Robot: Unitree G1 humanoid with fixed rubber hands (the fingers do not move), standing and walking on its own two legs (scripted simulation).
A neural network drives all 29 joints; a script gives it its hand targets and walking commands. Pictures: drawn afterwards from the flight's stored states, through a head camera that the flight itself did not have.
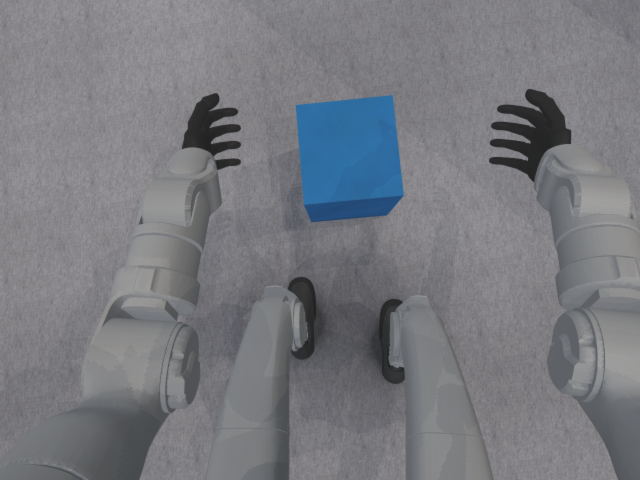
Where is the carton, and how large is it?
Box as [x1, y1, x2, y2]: [296, 95, 403, 221]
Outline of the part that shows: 392,95 296,105 304,205 311,221 384,215 388,213 403,195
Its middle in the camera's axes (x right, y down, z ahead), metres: +0.07 -0.16 +0.91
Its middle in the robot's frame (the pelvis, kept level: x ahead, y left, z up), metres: +0.57 -0.01 -0.53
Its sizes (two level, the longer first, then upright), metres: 0.210 0.200 0.250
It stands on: the floor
